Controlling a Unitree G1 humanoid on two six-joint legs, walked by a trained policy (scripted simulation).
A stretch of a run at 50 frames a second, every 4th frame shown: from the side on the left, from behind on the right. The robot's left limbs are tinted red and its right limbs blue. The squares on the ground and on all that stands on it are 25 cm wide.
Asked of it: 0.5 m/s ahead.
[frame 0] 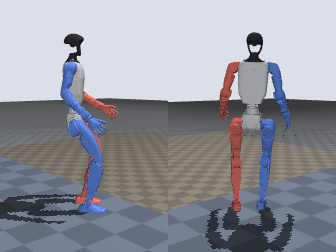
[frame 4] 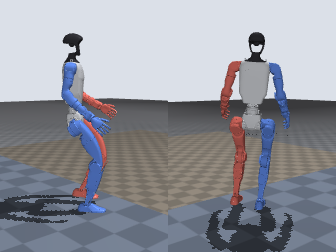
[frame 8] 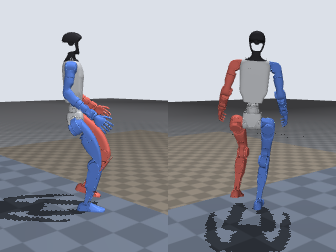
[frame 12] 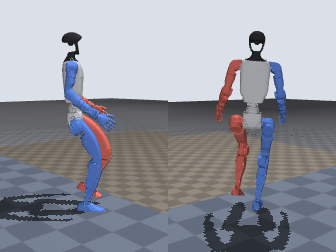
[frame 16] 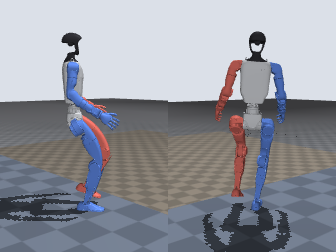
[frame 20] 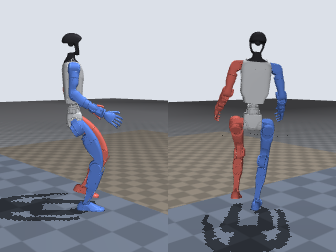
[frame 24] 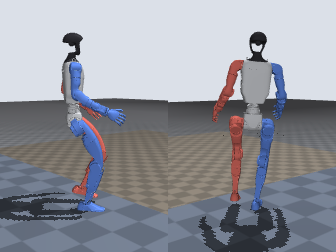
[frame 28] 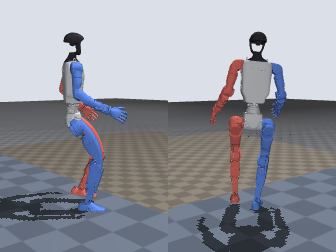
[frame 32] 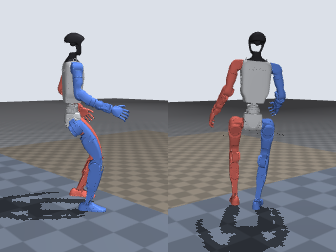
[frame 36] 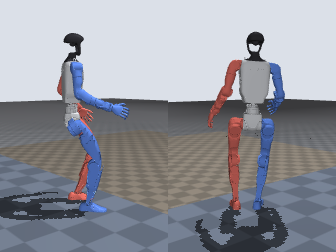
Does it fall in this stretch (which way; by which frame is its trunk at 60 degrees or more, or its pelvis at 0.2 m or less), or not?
no
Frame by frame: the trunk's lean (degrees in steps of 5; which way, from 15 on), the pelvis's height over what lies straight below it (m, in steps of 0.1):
0: 0, 0.7
4: 5, 0.7
8: 5, 0.8
12: 5, 0.8
16: 5, 0.7
20: 5, 0.7
24: 5, 0.7
28: 5, 0.8
32: 5, 0.8
36: 5, 0.8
